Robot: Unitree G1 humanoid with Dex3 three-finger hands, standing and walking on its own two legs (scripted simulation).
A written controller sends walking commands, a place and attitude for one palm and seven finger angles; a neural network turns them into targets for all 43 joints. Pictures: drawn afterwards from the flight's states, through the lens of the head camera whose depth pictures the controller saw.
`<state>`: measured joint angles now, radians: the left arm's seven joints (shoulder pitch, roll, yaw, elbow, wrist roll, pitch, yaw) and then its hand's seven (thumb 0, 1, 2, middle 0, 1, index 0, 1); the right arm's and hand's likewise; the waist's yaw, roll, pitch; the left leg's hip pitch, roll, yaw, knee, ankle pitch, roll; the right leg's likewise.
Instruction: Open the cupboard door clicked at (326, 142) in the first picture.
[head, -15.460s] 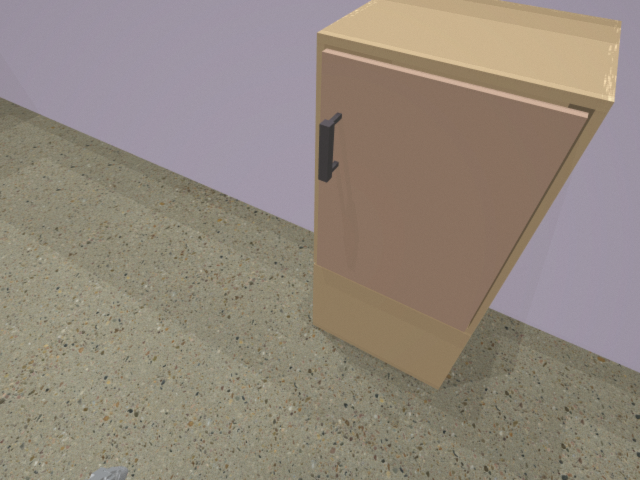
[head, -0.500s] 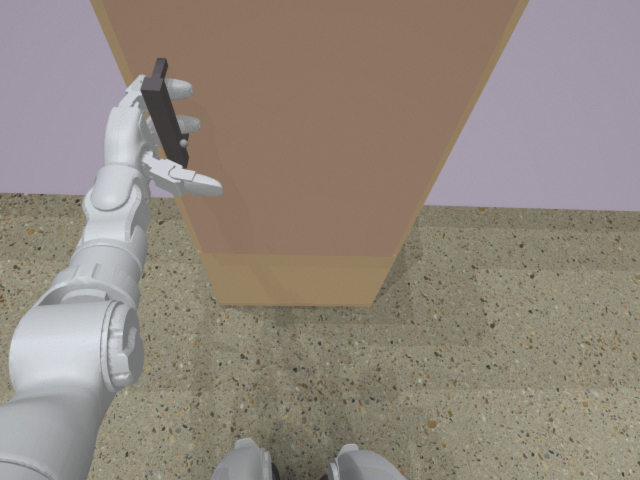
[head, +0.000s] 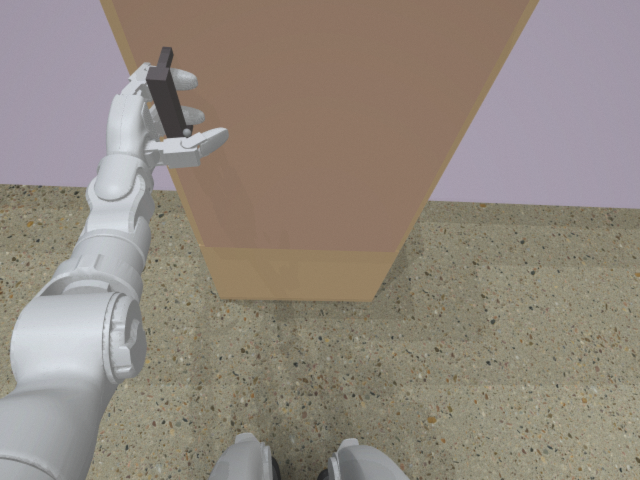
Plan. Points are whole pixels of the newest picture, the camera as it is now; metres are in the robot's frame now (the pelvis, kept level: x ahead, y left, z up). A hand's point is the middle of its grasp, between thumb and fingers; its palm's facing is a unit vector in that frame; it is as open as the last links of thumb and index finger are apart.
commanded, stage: close the thumb around the handle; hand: left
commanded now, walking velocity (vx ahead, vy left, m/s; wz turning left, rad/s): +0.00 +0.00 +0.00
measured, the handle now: (175, 107) +0.56 +0.14 +0.10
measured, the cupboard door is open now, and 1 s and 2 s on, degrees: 0 20 39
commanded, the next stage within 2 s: pull the door open along its arc in 0.30 s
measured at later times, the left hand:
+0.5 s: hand (193, 136) +0.52 +0.11 +0.09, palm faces -0.07 -1.00 +0.00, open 5.4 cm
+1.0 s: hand (210, 229) +0.38 +0.09 +0.10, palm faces +0.05 -0.99 +0.09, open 5.8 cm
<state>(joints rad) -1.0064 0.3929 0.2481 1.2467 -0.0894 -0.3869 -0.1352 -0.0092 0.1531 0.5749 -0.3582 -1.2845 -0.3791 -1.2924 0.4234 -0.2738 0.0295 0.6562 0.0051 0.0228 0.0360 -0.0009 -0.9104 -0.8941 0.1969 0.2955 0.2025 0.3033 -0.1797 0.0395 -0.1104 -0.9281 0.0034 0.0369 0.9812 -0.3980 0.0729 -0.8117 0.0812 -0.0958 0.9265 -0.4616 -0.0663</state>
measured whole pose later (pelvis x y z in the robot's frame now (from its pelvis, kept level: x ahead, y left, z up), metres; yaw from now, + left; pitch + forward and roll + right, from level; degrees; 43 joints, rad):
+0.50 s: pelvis +0.00 +0.00 +0.00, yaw -1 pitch +19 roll -3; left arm -0.96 0.37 0.26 1.21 -0.09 -0.39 -0.11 0.00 0.78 0.82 -0.40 -1.35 -0.37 -1.34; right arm 0.43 -0.27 0.02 0.65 0.00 0.03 0.04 0.00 -0.91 -0.89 0.20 0.30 0.20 0.30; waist -0.18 0.04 -0.12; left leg -0.91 0.01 0.05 0.97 -0.40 0.08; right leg -0.80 0.08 -0.08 0.92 -0.46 -0.06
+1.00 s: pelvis +0.01 -0.01 +0.02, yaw -2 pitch +11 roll -1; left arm -0.27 0.06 0.08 0.49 -0.15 -0.31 0.06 0.02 0.70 0.73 -0.38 -1.35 -0.38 -1.35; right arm 0.30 -0.24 0.01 0.52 0.03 0.05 0.05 0.00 -0.91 -0.89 0.20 0.30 0.20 0.30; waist -0.05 0.02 -0.14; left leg -0.65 0.00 0.09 0.84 -0.38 0.06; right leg -0.57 0.08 -0.03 0.83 -0.45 -0.07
